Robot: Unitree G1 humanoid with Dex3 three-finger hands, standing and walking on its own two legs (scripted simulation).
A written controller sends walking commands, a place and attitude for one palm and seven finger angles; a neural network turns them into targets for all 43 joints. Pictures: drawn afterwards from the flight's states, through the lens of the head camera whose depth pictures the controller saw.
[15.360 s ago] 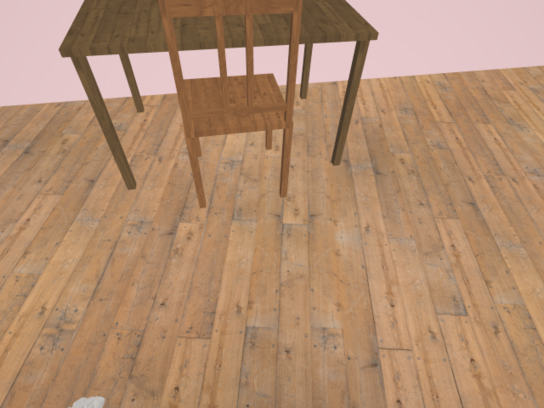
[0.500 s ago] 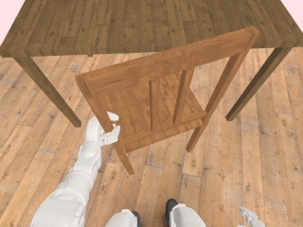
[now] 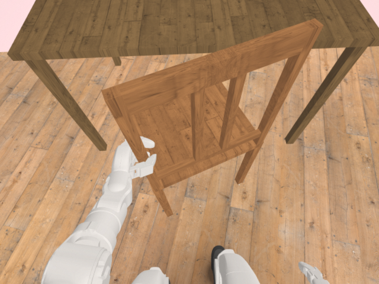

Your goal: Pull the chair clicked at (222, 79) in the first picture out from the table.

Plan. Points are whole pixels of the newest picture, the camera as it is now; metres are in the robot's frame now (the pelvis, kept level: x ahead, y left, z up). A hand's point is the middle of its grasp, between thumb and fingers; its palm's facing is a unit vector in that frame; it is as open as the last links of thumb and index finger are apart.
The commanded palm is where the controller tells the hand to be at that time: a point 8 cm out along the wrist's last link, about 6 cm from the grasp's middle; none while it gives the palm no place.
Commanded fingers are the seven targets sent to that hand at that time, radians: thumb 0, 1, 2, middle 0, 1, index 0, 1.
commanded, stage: step backward, pulling the chair out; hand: left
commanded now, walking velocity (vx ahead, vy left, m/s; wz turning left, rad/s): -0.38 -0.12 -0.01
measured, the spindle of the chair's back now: (197, 130) +0.47 -0.04 -0.05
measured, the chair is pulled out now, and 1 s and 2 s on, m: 0.14 0.18 0.18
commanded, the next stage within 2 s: none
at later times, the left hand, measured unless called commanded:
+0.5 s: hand (149, 181) +0.34 +0.08 -0.06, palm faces -0.13 -0.97 -0.19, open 5.9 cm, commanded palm +0.33 +0.13 -0.05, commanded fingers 0.00 0.90 0.90 -0.50 -1.45 -0.50 -1.45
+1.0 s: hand (149, 184) +0.33 +0.08 -0.06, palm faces -0.15 -0.97 -0.21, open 6.0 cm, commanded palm +0.33 +0.13 -0.05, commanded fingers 0.00 0.90 0.90 -0.50 -1.45 -0.50 -1.45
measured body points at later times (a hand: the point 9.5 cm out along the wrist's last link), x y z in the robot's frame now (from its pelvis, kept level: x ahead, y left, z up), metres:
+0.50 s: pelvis -0.04 +0.01 +0.00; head +0.05 -0.01 +0.44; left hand +0.34 +0.14 -0.04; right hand +0.03 -0.25 -0.14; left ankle -0.03 +0.16 -0.72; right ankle +0.10 -0.11 -0.72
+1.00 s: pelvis -0.04 +0.01 -0.01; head +0.04 -0.02 +0.44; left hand +0.33 +0.14 -0.04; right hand +0.03 -0.25 -0.14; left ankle -0.03 +0.16 -0.72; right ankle +0.07 -0.12 -0.72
